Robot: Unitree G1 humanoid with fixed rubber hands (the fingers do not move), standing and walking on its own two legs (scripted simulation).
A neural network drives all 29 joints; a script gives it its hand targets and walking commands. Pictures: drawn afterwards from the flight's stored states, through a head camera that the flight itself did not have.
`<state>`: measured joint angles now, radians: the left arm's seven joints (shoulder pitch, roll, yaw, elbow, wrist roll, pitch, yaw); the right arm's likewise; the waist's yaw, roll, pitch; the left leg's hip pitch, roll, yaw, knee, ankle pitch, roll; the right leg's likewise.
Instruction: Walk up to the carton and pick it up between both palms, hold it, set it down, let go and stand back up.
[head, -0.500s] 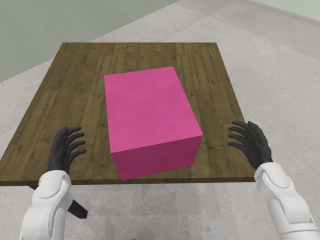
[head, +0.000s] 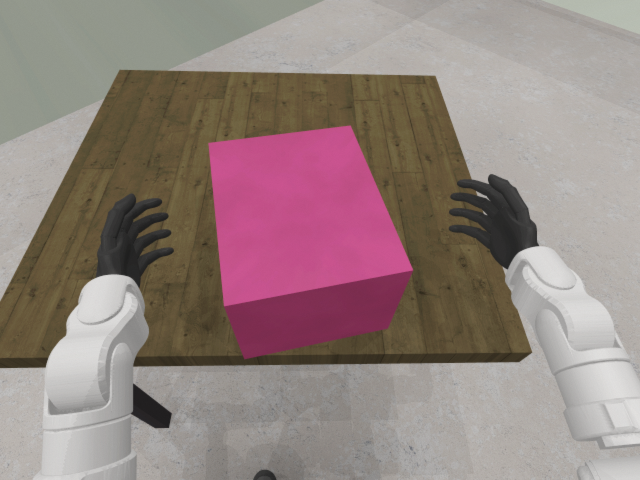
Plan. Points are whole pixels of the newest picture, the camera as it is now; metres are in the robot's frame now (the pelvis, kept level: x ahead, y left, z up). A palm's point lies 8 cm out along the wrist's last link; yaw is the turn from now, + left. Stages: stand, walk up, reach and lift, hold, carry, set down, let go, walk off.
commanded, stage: reach and lift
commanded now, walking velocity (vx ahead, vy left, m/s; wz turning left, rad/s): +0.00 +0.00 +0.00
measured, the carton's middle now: (299, 237) +0.43 +0.06 +0.00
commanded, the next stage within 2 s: none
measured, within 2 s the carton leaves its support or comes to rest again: neither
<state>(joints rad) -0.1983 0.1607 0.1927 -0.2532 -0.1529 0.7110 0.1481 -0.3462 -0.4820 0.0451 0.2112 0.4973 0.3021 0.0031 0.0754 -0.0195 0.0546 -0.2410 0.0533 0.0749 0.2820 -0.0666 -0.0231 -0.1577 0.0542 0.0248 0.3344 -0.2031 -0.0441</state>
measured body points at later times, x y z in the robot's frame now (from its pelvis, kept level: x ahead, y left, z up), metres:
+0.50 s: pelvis -0.01 +0.00 +0.00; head +0.05 +0.01 +0.44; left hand +0.36 +0.27 +0.14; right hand +0.45 -0.16 +0.14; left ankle +0.05 +0.14 -0.75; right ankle -0.02 -0.09 -0.75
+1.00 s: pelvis +0.01 +0.01 +0.00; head +0.07 +0.02 +0.44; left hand +0.40 +0.27 +0.11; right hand +0.50 -0.14 +0.11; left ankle +0.05 +0.14 -0.75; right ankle -0.02 -0.09 -0.75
